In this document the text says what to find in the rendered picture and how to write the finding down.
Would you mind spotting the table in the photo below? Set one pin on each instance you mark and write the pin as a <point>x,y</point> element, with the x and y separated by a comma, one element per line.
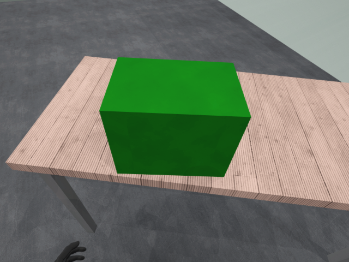
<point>294,150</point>

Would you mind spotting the left robot hand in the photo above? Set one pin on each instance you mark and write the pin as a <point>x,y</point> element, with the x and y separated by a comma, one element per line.
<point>71,249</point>

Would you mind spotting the carton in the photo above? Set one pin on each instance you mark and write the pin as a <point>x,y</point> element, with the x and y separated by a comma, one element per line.
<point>173,117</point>

